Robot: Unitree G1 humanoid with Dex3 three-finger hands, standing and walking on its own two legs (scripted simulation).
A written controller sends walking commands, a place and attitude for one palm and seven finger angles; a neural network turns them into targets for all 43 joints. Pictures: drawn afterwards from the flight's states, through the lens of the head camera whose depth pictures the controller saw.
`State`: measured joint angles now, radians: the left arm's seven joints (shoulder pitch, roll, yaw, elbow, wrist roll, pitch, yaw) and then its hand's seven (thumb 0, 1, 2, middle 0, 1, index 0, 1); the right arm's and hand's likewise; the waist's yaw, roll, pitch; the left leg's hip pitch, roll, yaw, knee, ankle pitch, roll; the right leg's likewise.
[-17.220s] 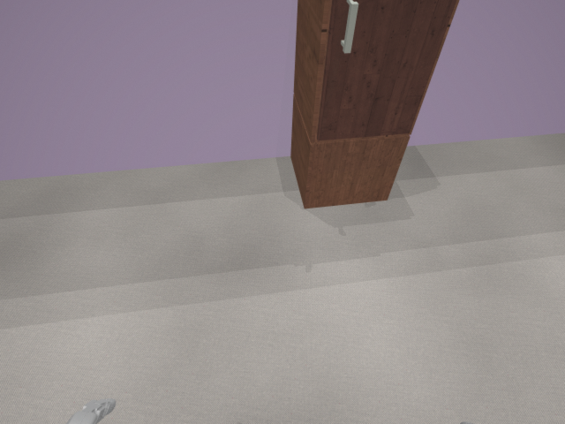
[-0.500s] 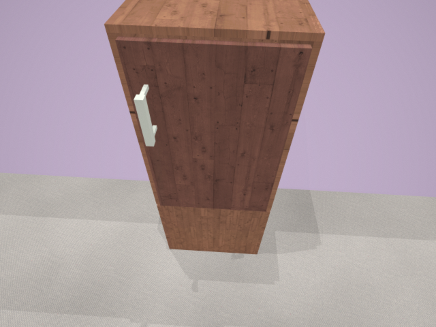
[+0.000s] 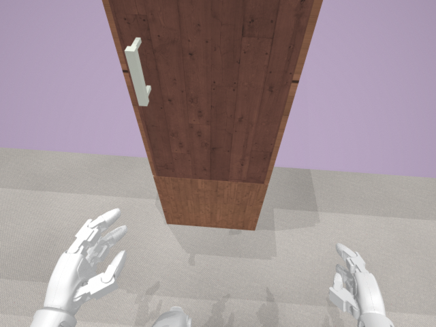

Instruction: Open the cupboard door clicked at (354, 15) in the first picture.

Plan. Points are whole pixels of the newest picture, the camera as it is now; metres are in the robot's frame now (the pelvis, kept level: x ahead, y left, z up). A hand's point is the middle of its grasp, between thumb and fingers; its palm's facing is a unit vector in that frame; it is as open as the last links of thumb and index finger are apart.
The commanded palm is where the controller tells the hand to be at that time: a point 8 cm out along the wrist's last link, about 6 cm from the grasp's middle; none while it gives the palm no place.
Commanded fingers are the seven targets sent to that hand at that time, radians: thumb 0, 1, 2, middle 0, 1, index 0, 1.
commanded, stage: raise the hand with hooked fingers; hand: left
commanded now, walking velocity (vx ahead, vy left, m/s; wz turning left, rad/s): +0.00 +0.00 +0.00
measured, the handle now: (140, 73) +0.60 +0.21 +0.14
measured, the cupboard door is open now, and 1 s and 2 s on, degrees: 0 0 0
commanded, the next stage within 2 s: move the hooked fingers beside the handle in 1.72 s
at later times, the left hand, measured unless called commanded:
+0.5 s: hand (67, 227) +0.25 +0.25 +0.09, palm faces +0.06 -1.00 -0.06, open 11.3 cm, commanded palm +0.22 +0.30 +0.09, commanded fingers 0.00 -0.15 0.45 -0.28 -0.98 -0.28 -0.98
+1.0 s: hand (26, 199) +0.27 +0.31 +0.13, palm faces +0.01 -1.00 -0.03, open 13.8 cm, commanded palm +0.25 +0.36 +0.14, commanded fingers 0.00 -0.50 0.30 -0.30 -1.20 -0.30 -1.20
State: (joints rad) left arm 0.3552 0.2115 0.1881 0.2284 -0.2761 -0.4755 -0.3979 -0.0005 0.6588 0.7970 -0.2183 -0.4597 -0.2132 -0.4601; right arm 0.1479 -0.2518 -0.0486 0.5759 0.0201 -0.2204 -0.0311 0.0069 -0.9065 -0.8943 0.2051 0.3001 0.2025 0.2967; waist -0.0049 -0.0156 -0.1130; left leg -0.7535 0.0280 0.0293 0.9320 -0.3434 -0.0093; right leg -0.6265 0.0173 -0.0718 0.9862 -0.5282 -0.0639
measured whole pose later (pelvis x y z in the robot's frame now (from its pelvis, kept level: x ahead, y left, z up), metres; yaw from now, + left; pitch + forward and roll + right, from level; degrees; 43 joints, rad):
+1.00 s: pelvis +0.01 +0.05 +0.03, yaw +1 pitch +4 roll -3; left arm 0.01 0.41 0.35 0.23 -0.35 -0.09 -0.45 -0.01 -0.45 0.32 -0.30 -1.17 -0.29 -1.17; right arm 0.23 -0.25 0.07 0.55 0.06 -0.21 -0.10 0.01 -0.90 -0.89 0.21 0.30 0.20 0.30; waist 0.03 0.04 -0.05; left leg -0.53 0.00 0.02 0.74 -0.27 0.05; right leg -0.36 0.01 -0.08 0.69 -0.40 0.00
